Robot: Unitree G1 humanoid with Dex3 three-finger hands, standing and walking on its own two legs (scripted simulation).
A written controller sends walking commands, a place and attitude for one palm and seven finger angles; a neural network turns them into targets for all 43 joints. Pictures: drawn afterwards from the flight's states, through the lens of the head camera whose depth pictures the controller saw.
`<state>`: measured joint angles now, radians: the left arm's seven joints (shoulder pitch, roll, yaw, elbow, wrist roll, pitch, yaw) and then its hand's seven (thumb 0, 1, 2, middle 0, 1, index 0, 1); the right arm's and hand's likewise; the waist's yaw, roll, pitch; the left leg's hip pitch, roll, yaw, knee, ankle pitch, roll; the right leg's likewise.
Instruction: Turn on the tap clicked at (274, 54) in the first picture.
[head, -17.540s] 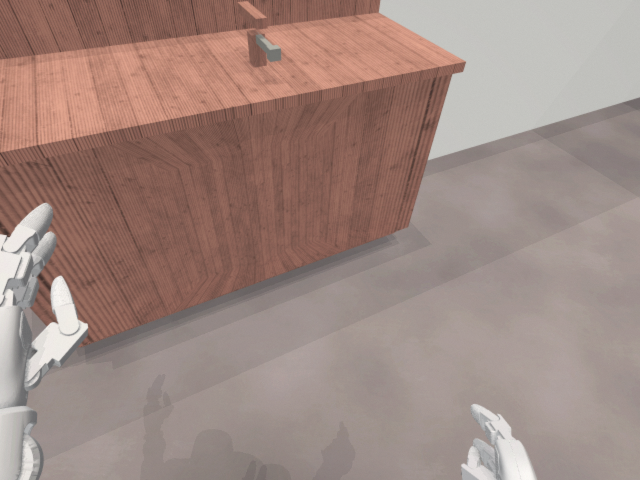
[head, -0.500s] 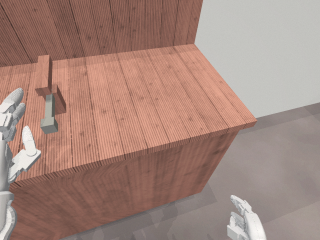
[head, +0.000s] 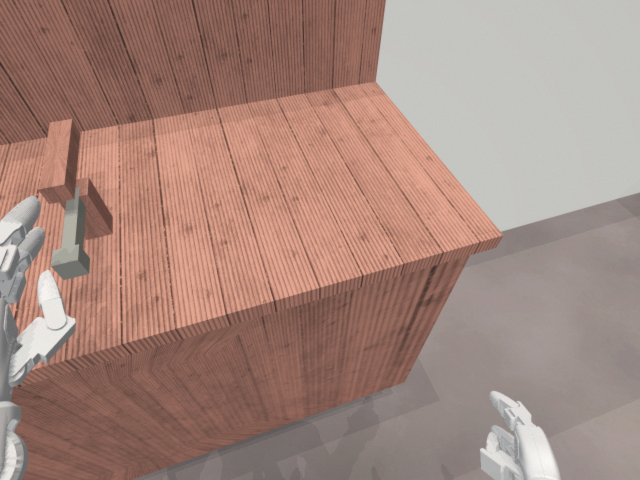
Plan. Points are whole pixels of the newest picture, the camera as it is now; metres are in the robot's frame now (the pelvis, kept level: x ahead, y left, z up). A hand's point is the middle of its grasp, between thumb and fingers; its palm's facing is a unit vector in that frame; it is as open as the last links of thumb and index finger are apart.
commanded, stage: come to a stop and stand still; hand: left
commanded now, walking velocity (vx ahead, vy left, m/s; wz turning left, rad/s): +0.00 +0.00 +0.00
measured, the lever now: (71, 262) +0.32 +0.32 +0.10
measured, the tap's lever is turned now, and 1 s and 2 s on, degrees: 0 0 0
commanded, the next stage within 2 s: look again from close up in 0.60 s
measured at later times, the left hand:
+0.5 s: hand out of the picture +0.19 +0.33 +0.17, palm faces +0.49 -0.81 -0.33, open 7.4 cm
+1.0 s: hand (7, 336) +0.20 +0.29 +0.16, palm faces +0.40 -0.85 -0.35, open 7.4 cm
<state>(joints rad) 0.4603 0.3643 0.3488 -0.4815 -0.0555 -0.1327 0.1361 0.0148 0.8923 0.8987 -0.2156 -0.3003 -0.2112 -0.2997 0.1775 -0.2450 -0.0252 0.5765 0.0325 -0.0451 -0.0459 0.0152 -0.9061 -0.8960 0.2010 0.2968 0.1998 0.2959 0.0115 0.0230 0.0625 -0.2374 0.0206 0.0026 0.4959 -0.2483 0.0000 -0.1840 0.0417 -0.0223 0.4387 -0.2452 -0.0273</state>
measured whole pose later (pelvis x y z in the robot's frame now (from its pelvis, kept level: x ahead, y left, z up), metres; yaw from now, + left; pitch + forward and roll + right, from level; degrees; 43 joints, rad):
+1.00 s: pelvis -0.02 +0.04 +0.00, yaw +1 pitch -2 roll -2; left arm 0.41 0.35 0.34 -0.45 -0.02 -0.22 0.11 0.02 0.89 0.90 -0.21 -0.30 -0.21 -0.30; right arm 0.20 -0.21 0.00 0.58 0.01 -0.12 -0.02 0.02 -0.90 -0.90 0.20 0.30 0.20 0.30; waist 0.02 -0.02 0.05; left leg -0.22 -0.03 0.02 0.46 -0.21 0.06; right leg -0.15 0.01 0.02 0.37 -0.19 0.02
